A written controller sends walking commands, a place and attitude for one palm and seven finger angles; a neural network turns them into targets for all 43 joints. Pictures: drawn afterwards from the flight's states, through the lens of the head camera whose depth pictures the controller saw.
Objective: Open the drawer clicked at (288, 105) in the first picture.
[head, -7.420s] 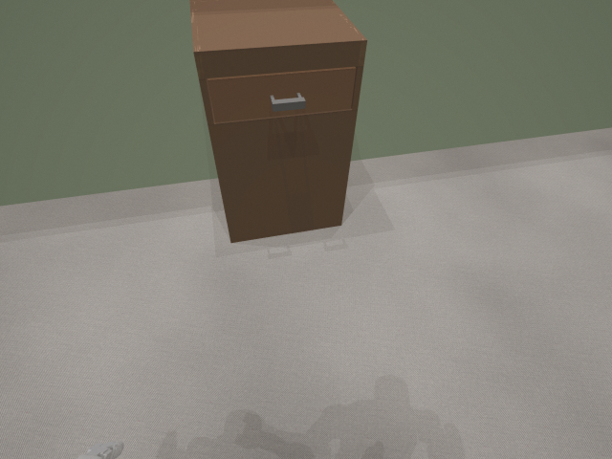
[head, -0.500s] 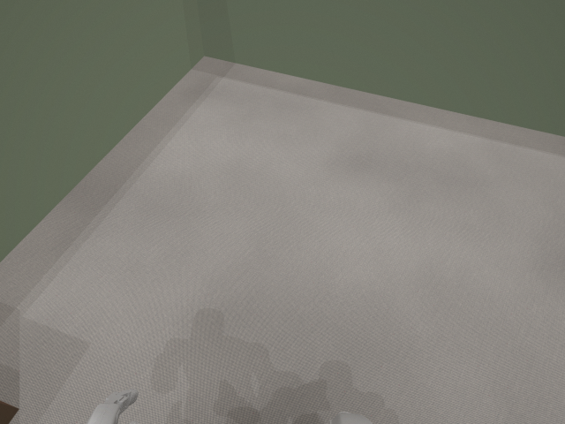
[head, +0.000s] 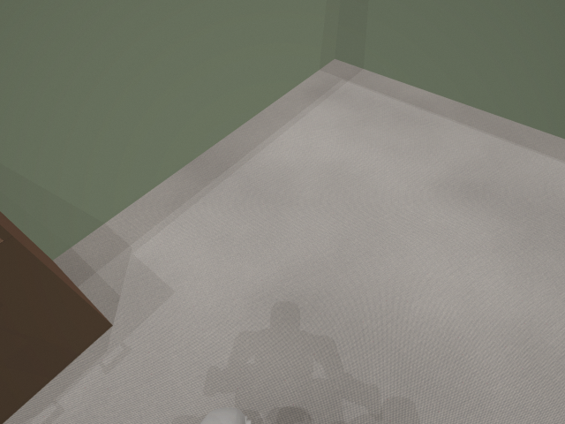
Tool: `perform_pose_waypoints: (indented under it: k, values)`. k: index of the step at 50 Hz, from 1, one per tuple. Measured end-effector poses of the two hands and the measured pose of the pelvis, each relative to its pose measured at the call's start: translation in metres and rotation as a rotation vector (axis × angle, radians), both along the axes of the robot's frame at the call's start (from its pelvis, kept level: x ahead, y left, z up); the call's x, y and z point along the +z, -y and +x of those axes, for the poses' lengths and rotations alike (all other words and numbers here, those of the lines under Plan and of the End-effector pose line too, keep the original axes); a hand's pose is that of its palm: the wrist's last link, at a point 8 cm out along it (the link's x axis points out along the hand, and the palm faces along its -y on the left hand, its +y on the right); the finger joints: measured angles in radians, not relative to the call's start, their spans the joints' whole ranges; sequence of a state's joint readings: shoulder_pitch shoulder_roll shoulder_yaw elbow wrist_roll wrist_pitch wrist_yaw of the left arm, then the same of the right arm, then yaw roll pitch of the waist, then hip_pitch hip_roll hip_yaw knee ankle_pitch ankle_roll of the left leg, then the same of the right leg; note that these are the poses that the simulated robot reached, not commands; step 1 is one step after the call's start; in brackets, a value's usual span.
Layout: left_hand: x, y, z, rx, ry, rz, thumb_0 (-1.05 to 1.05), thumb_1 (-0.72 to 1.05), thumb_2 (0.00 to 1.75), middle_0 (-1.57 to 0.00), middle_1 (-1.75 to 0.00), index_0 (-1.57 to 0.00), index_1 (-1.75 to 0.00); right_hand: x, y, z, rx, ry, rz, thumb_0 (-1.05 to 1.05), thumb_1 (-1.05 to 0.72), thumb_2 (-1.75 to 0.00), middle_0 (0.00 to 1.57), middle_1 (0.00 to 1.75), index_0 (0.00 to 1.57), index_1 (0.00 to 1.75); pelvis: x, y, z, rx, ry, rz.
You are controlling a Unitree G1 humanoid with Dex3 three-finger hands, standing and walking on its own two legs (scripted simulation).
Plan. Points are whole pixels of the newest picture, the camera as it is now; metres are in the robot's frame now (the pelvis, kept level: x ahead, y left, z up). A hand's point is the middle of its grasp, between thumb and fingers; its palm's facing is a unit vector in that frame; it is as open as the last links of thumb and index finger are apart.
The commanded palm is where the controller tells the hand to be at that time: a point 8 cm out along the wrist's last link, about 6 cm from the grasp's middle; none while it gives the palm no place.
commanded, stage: turn to face it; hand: left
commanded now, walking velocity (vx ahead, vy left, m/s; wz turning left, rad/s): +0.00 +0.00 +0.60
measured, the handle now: out of the picture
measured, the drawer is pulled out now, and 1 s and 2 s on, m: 0.00 0.00 0.00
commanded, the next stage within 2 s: take the last steps up to it in 1.52 s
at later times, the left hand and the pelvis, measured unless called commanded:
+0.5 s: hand out of the picture +0.04 +0.30 -0.16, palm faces +0.31 -0.92 -0.25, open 7.4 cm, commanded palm none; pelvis +0.00 +0.06 +0.00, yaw +16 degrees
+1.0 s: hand out of the picture -0.02 +0.21 -0.13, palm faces +0.55 -0.79 -0.29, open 7.4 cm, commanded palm none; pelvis -0.01 -0.02 +0.00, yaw +35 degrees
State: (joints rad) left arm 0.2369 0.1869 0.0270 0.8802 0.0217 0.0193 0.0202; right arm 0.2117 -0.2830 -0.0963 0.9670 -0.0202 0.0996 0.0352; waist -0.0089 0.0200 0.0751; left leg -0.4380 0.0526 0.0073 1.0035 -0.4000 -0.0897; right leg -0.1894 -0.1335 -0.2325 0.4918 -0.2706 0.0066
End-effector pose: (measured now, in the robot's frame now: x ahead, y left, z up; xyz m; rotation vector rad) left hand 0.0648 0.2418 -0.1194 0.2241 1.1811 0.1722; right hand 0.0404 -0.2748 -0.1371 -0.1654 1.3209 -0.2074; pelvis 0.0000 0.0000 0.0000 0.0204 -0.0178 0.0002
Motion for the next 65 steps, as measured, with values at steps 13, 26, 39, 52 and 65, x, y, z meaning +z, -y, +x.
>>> perform_pose_waypoints:
  k: [13, 26, 39, 52, 65]
  values:
    - [-0.035, -0.087, -0.083, 0.23, -0.148, -0.034, 0.01, 0.91, 0.89, -0.2, -0.3, -0.2, -0.3, 0.032, -0.088, 0.105, 0.266, 0.211, -0.074, 0.0, -0.91, -0.9, 0.2, 0.3, 0.2, 0.3, -0.007, -0.056, -0.003, 0.139, -0.009, -0.056]
    - [-0.006, -0.103, -0.049, 0.301, 0.053, -0.001, 0.01, 0.91, 0.89, -0.2, -0.3, -0.2, -0.3, 0.023, -0.114, 0.079, 0.322, 0.116, -0.013, 0.0, -0.9, -0.9, 0.2, 0.3, 0.21, 0.3, 0.004, -0.062, -0.004, 0.285, -0.002, -0.05]
    - [0.016, -0.051, -0.035, 0.365, 0.185, 0.068, 0.01, 0.91, 0.89, -0.2, -0.3, -0.2, -0.3, -0.015, -0.052, 0.059, 0.37, -0.04, 0.026, 0.01, -0.9, -0.9, 0.2, 0.3, 0.2, 0.3, -0.008, -0.008, -0.003, 0.44, -0.016, -0.02]
    - [0.018, 0.011, -0.141, 0.603, 0.073, 0.051, 0.01, 0.91, 0.89, -0.2, -0.3, -0.21, -0.3, -0.006, -0.043, 0.124, 0.589, -0.014, 0.015, 0.01, -0.91, -0.9, 0.2, 0.3, 0.2, 0.3, 0.003, 0.016, -0.009, 0.639, 0.014, 0.024]
    - [-0.037, 0.033, -0.301, 0.882, -0.138, -0.069, 0.01, 0.91, 0.89, -0.2, -0.3, -0.2, -0.3, 0.014, -0.179, 0.174, 0.902, 0.197, 0.007, 0.01, -0.91, -0.9, 0.19, 0.3, 0.2, 0.3, -0.017, -0.015, -0.053, 0.787, 0.002, -0.021]
